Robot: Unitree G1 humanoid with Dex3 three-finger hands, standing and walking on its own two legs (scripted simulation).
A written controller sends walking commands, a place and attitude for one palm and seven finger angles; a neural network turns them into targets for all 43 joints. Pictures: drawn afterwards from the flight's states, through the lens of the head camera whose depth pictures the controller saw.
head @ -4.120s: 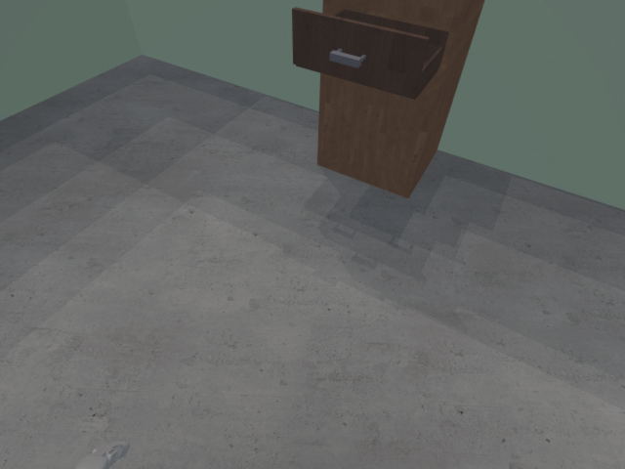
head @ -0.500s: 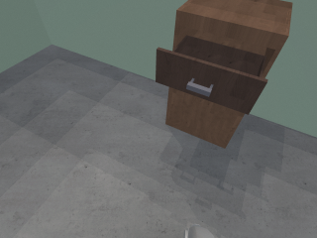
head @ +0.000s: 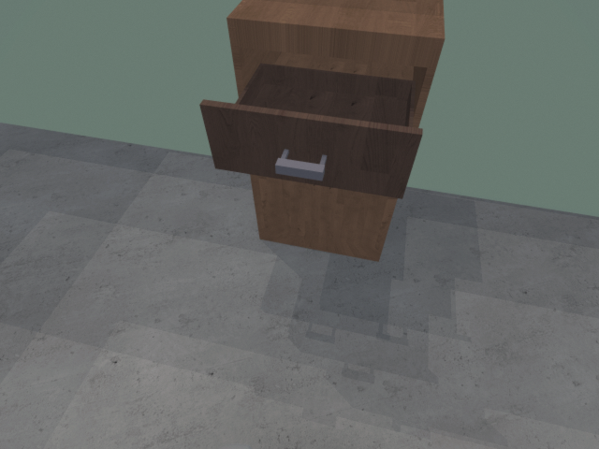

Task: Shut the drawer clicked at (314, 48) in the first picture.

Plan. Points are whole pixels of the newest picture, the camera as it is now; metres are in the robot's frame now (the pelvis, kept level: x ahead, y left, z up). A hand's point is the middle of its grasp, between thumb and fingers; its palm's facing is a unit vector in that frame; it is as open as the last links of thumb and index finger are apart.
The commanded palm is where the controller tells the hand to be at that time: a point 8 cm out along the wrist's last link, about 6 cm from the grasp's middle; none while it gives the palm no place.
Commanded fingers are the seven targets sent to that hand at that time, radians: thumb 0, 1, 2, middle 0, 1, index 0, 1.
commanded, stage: turn to face it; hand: left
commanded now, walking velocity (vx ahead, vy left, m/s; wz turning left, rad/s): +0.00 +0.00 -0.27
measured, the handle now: (302, 162) +0.67 +0.05 -0.04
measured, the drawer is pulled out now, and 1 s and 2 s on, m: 0.26 0.26 0.26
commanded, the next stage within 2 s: take the last steps up to it in 0.16 s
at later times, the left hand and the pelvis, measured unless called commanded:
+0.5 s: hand out of the picture +0.08 +0.20 -0.16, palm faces -0.19 -0.96 -0.19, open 7.4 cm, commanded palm none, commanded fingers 0.00 0.90 0.90 -0.20 -0.30 -0.20 -0.30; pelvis +0.00 +0.02 +0.01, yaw -11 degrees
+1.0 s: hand out of the picture +0.06 +0.14 -0.18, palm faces -0.11 -0.98 -0.14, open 7.3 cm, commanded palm none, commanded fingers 0.00 0.90 0.90 -0.20 -0.30 -0.20 -0.30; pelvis +0.12 -0.02 -0.01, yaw -11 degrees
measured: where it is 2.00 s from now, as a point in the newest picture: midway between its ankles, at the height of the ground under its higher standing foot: (336, 428)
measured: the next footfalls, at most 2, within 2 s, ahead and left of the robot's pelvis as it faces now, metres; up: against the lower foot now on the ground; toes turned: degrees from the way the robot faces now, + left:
left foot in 0.10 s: +0.03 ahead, +0.14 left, +0.00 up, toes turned +1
right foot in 0.56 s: -0.01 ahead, -0.12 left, +0.00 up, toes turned -16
